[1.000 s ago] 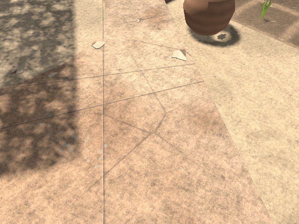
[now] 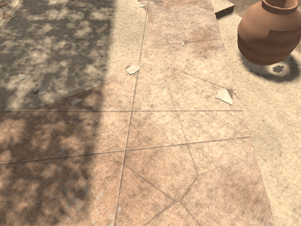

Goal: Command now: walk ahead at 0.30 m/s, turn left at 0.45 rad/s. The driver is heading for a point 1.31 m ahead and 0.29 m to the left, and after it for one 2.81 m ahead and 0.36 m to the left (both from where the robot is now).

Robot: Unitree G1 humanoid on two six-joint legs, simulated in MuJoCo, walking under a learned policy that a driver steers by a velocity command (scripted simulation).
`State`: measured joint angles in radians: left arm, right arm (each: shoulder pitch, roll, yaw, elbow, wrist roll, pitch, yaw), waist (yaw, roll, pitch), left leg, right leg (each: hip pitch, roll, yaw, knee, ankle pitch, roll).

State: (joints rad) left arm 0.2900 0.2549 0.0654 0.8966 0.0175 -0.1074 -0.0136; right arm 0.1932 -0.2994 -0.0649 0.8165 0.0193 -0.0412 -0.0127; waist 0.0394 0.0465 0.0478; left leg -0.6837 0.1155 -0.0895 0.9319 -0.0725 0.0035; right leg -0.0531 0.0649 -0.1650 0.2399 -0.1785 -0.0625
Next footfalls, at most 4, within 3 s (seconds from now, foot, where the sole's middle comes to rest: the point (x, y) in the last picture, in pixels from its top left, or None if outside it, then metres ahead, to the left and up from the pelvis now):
0.20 left None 0.26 0.12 -0.78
0.68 right None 0.29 -0.09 -0.78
1.04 left None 0.14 0.13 -0.78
1.88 left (94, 220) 0.51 0.30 -0.78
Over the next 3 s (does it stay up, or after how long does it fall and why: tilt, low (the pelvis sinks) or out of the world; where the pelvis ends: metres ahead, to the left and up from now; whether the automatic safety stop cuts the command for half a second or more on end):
stays up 1.01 0.32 -0.02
